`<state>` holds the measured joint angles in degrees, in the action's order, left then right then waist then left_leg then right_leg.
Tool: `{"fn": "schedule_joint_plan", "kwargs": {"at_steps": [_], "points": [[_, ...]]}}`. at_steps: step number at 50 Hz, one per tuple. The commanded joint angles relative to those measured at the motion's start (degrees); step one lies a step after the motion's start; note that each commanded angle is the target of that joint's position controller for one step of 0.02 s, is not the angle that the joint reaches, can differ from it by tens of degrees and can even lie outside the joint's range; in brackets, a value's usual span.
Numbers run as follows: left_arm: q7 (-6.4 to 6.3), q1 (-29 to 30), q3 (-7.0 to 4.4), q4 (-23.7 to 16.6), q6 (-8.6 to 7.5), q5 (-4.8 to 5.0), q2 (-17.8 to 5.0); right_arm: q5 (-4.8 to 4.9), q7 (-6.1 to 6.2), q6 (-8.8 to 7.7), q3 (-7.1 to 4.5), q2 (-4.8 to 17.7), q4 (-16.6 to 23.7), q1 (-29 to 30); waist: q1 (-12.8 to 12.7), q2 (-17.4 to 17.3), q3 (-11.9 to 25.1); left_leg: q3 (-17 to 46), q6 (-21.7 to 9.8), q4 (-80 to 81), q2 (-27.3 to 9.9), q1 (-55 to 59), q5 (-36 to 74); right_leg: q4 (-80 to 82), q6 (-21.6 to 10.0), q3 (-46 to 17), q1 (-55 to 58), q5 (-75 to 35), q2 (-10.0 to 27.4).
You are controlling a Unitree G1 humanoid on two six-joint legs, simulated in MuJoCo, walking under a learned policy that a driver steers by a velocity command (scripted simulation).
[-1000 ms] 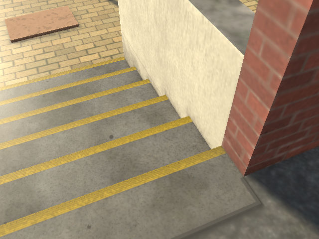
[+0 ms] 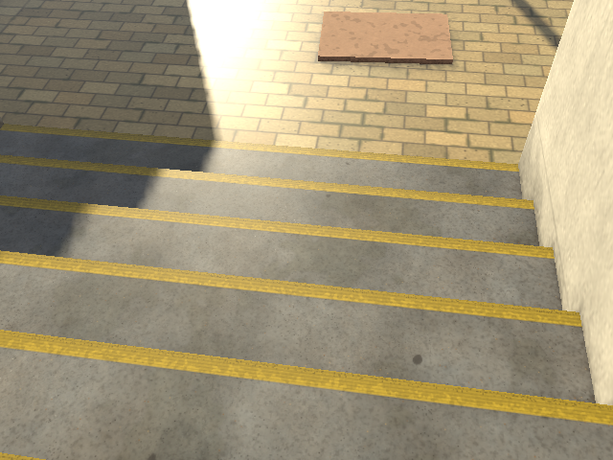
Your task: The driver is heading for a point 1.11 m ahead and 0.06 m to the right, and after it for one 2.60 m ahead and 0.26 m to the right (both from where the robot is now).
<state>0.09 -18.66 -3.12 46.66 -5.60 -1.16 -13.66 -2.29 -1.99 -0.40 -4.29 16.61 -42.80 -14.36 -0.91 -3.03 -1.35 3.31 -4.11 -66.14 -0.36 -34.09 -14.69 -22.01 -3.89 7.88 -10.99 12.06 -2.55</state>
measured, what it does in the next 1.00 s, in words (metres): goes down: left foot, then right foot 0.13 m lower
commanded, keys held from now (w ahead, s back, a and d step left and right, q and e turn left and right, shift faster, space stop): w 1.00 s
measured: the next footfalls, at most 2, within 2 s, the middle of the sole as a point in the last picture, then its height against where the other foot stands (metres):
left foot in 0.28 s outside the picture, level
right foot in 0.94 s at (365, 418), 0.13 m lower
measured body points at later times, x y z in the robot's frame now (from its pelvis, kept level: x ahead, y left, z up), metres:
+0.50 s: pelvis +0.25 +0.05 +0.00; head +0.26 +0.07 +0.45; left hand +0.28 +0.32 -0.14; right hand +0.31 -0.20 -0.12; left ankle +0.25 +0.11 -0.74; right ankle +0.26 -0.10 -0.67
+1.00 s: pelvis +0.52 +0.01 -0.13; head +0.55 -0.01 +0.31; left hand +0.66 +0.26 -0.25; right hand +0.45 -0.25 -0.28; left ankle +0.30 +0.12 -0.65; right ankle +0.60 -0.07 -0.87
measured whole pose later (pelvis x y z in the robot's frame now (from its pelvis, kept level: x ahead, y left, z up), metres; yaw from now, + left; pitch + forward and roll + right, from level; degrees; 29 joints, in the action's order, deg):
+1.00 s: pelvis +0.52 +0.01 -0.13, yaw +4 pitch +0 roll +2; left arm 2.0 -7.0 -2.9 49.5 -3.0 -1.5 -12.2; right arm 0.2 3.2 -3.4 -1.5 13.6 -57.7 -27.6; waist 5.0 -1.0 -2.7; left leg 1.1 -5.3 -89.3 3.4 -14.6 -46.0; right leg -29.4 -3.3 3.3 -20.6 10.9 0.2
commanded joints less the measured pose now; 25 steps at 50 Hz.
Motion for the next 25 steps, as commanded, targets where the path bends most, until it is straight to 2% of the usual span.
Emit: {"fn": "schedule_joint_plan", "kwargs": {"at_steps": [1,4,6,8,9,11,12,13,14,15,16,17,18,19,20,21,22,23,24,25], "points": [[0.46,-2.57,-0.5,-1.45,-1.62,0.16,-4.31,0.05,-0.38,0.18,0.51,-0.13,3.29,-1.08,1.69,6.09,-0.76,3.04,0.4,3.4,-1.56,-6.06,5.59,12.14,-6.87,-12.17,2.24,-16.49,16.45],[0.58,-4.4,-0.22,0.1,-1.3,0.65,-4.54,0.19,-0.44,-0.38,1.52,-1.43,4.83,4.73,1.08,6.73,-2.05,-0.21,0.62,14.77,-1.07,-4.26,12.57,11.21,-5.5,-6.13,1.9,-22.29,13.97],[0.32,-6.06,0.03,0.97,-0.84,1.02,-5.07,0.15,-1.05,-0.99,2.23,-1.98,6.53,10.32,-0.53,6.21,-2.66,-4.49,0.36,23.13,-0.55,-0.03,15.65,11.31,-4.97,-4.01,0.81,-23.78,13.17],[0.08,-8.43,-0.13,2.14,-0.06,0.74,-6.89,0.45,-1.47,-1.2,2.52,-1.87,7.71,14.18,-1.9,7.32,-3.14,-6.95,0.01,27.29,-0.55,1.23,12.89,11.36,-5.24,-4.56,4.32,-24.09,14.37],[-0.04,-9.61,-0.13,3.06,0.37,0.61,-7.09,0.46,-1.37,-1.32,2.65,-1.91,7.74,14.72,-1.96,7.81,-2.85,-7.11,-0.37,28.26,-0.82,2.1,11.93,10.62,-5.49,-4.83,6.71,-25.66,15.25],[-0.38,-10.94,-0.11,4.48,1.22,0.34,-7.67,0.12,-0.72,-1.37,2.42,-0.86,7.63,13.91,-1.57,8.45,-2.88,-7.99,-1.52,30.29,0.21,4.52,5.85,7.28,-5.47,-4.04,10.6,-32.89,16.02],[-0.6,-10.87,0.0,4.94,1.58,0.32,-7.97,-0.04,-0.37,-1.6,2.27,-0.52,6.95,11.91,-0.43,8.8,-2.09,-8.5,-2.41,31.98,1.62,7.65,2.93,3.76,-5.22,-3.81,12.09,-40.26,16.24],[-0.9,-10.41,-0.01,5.24,2.05,0.36,-8.6,-0.26,0.0,-2.06,1.88,0.15,5.18,6.61,2.04,8.83,0.52,-8.54,-3.53,35.05,3.2,14.0,2.4,-2.39,-4.55,-3.17,12.82,-45.77,15.78],[-1.09,-9.82,0.19,5.24,2.46,0.68,-8.46,-0.87,0.53,-2.84,1.07,1.81,1.83,-2.52,5.98,6.53,5.28,-7.73,-5.2,38.95,3.6,25.91,6.36,-12.87,-3.11,-1.19,9.47,-43.42,14.03],[-1.17,-9.67,0.9,2.86,2.41,0.95,-6.45,-1.87,1.32,-3.3,-0.2,6.48,-0.07,-12.63,9.48,-0.4,13.69,6.26,-8.59,38.99,-9.09,42.11,7.4,-30.31,-1.71,0.29,-1.98,-23.71,11.6],[-0.16,-16.14,1.96,1.77,2.46,1.76,-1.13,-0.47,1.69,-2.98,-1.02,9.96,-0.08,-12.8,5.97,-12.41,20.47,31.59,-16.86,44.43,-23.51,55.21,7.53,-49.29,0.52,-1.05,-21.47,20.72,1.03],[-0.61,-11.15,-0.4,2.53,2.78,0.65,-8.1,1.77,1.55,-2.42,-0.89,7.74,-0.21,-11.96,7.38,-3.04,16.19,29.73,-16.26,45.39,-21.15,51.54,11.55,-52.95,0.26,-8.44,-27.38,17.77,2.57],[-0.48,-6.84,-0.7,0.96,2.32,1.11,-8.23,2.04,1.57,-2.52,-0.15,5.63,-0.72,-8.29,5.4,-1.53,9.02,21.3,-14.74,46.72,-18.88,44.7,17.6,-51.52,-0.15,-10.06,-28.24,13.13,4.55],[-0.48,-5.55,-0.42,1.12,2.14,1.32,-6.93,1.75,1.3,-2.89,0.34,3.64,-0.98,-5.67,3.49,-0.05,4.87,16.06,-13.01,48.87,-16.75,38.06,22.64,-47.77,0.02,-10.11,-25.83,10.15,6.16],[-0.33,-5.24,-0.47,1.56,2.84,0.56,-6.07,1.83,1.13,-3.34,0.67,2.13,-1.35,-4.35,1.67,0.5,2.53,12.11,-11.06,50.66,-14.41,33.23,22.76,-43.95,0.55,-10.69,-23.07,8.95,7.57],[-0.01,-6.45,-0.33,2.31,3.85,-0.12,-4.9,1.84,1.18,-3.6,1.03,0.82,-1.67,-3.47,0.23,-0.41,1.68,9.71,-9.81,52.76,-12.88,29.67,20.98,-41.41,1.25,-10.72,-20.03,8.08,7.98],[0.24,-6.6,-0.46,2.57,4.73,-0.4,-4.35,1.92,1.19,-4.09,1.16,0.45,-2.11,-3.84,-0.33,-0.42,1.13,8.86,-9.55,54.34,-12.26,28.06,20.52,-39.68,1.76,-10.64,-18.59,7.01,7.79],[0.71,-5.88,-0.8,2.53,5.55,-0.62,-4.67,2.11,1.4,-4.26,1.04,1.22,-3.04,-5.02,-0.52,0.09,0.58,8.15,-9.76,55.46,-11.68,28.07,22.08,-38.68,2.15,-10.2,-19.02,6.1,7.34],[0.94,-4.7,-0.86,2.12,6.04,-0.58,-4.16,2.23,1.54,-4.36,0.88,1.92,-3.8,-5.74,-0.95,0.28,-0.14,6.87,-9.81,56.25,-11.2,27.88,22.43,-36.95,2.55,-10.18,-20.15,4.02,7.53],[1.3,-3.71,-0.61,1.92,6.31,-1.01,-3.33,1.98,1.7,-4.23,0.38,3.23,-4.84,-7.11,-0.77,0.1,-0.4,5.61,-10.1,56.85,-10.72,27.31,22.37,-36.07,3.22,-9.14,-20.87,1.93,7.63]]}}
